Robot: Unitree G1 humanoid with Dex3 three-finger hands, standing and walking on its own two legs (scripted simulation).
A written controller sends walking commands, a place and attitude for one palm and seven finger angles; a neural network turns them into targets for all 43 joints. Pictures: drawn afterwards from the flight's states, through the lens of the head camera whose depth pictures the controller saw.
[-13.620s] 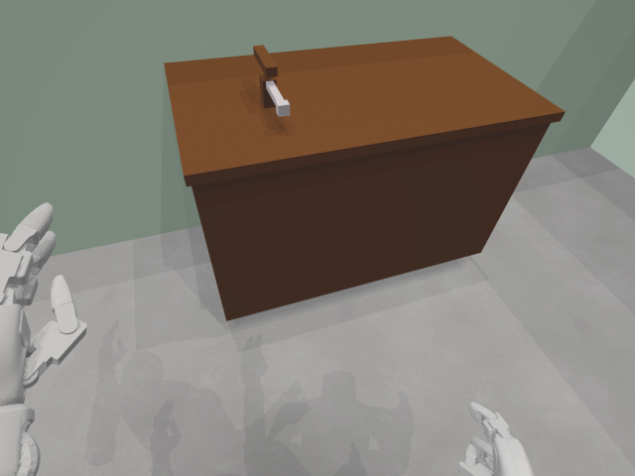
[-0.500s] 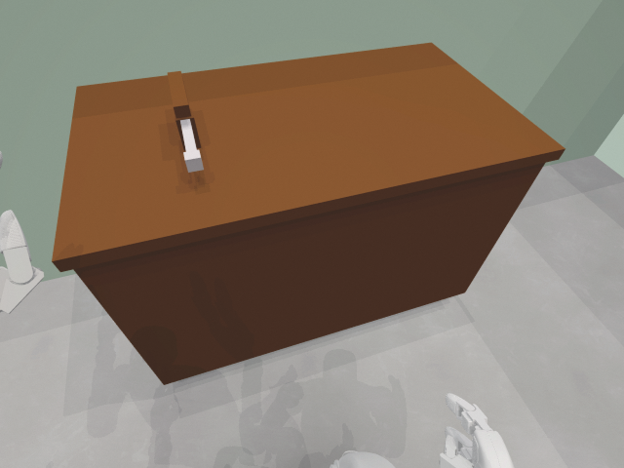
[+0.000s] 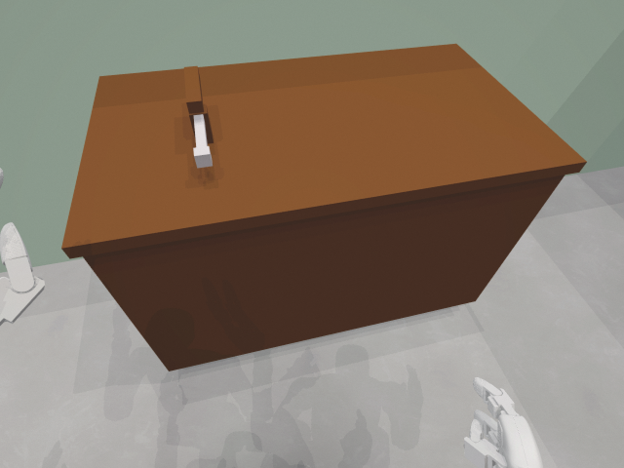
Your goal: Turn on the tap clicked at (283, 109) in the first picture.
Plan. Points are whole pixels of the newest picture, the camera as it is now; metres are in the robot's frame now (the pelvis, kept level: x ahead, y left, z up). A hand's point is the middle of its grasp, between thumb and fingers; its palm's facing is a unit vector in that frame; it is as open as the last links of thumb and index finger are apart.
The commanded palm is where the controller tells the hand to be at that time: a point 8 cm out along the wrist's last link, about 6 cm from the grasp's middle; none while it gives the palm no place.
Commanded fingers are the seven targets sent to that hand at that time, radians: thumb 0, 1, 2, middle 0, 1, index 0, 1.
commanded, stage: come to a stop and stand still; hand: left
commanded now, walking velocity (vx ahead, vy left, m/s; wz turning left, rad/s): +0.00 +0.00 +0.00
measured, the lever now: (203, 157) +0.61 +0.25 +0.03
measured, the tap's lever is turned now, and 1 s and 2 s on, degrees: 0 0 0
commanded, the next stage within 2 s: look again from close up in 0.84 s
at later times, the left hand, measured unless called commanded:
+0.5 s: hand (38, 260) +0.26 +0.29 +0.18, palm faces +0.38 -0.84 -0.38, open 7.4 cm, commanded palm +0.20 +0.32 +0.18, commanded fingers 0.00 0.90 0.90 -0.20 -0.30 -0.20 -0.30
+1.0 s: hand out of the picture +0.26 +0.34 +0.18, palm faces +0.43 -0.79 -0.43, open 7.4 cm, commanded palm +0.19 +0.34 +0.18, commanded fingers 0.00 0.90 0.90 -0.20 -0.30 -0.20 -0.30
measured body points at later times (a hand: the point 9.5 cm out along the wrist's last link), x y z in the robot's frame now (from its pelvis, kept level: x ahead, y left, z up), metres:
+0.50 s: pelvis +0.03 +0.04 +0.01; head +0.04 +0.05 +0.46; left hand +0.24 +0.33 +0.20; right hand +0.19 -0.19 -0.08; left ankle +0.04 +0.16 -0.73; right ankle +0.02 -0.05 -0.73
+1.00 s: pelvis +0.02 +0.06 +0.01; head +0.04 +0.08 +0.46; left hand +0.24 +0.38 +0.20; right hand +0.20 -0.15 -0.07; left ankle +0.04 +0.16 -0.73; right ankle +0.02 -0.05 -0.73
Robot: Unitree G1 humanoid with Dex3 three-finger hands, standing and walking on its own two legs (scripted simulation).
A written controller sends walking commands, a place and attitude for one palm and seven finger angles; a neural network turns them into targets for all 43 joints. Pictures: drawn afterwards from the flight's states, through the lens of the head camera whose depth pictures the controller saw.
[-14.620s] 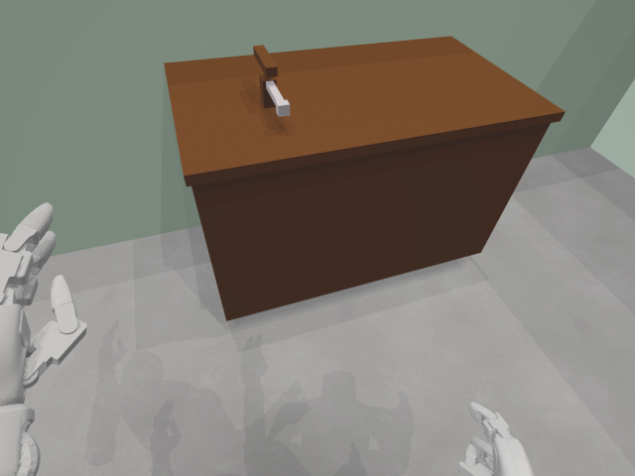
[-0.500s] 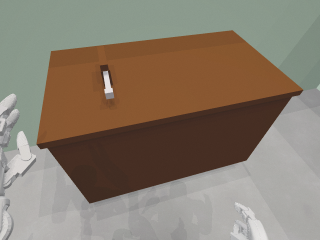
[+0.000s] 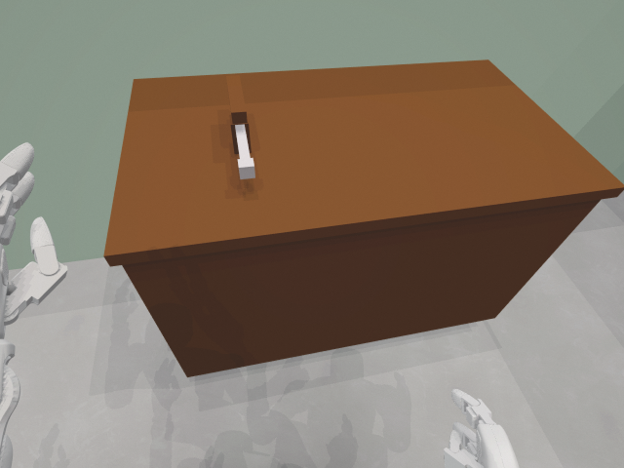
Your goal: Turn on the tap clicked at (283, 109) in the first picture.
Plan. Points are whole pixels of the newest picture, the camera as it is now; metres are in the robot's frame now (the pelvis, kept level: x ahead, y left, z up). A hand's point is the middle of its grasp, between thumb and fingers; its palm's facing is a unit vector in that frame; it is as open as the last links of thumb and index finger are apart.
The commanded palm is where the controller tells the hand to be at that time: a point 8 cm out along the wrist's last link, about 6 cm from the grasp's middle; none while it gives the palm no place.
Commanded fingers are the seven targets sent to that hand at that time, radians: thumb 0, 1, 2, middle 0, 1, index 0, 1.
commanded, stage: look again from close up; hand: left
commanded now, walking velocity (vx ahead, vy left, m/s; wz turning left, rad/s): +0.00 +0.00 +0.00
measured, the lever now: (246, 168) +0.58 +0.20 +0.02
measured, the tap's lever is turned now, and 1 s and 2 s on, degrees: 0 0 0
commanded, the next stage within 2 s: shuffle to correct the standing spot in 0.18 s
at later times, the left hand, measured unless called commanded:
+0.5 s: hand (75, 277) +0.23 +0.27 +0.17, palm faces +0.42 -0.85 -0.32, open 7.4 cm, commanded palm +0.17 +0.29 +0.17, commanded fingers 0.00 0.90 0.90 -0.20 -0.30 -0.20 -0.30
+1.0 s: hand (188, 187) +0.36 +0.20 +0.17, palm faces +0.28 -0.86 -0.43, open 7.4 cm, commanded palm +0.29 +0.25 +0.17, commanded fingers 0.00 0.90 0.90 -0.20 -0.30 -0.20 -0.30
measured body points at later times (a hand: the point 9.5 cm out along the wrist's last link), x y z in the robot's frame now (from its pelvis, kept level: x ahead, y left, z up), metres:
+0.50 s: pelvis +0.00 +0.02 +0.00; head +0.01 +0.04 +0.45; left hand +0.20 +0.31 +0.18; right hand +0.16 -0.20 -0.07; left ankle +0.02 +0.09 -0.74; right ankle +0.00 -0.10 -0.74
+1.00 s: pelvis +0.11 -0.02 -0.01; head +0.17 +0.00 +0.44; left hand +0.34 +0.24 +0.20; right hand +0.26 -0.25 -0.09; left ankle +0.02 +0.09 -0.74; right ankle +0.21 -0.13 -0.69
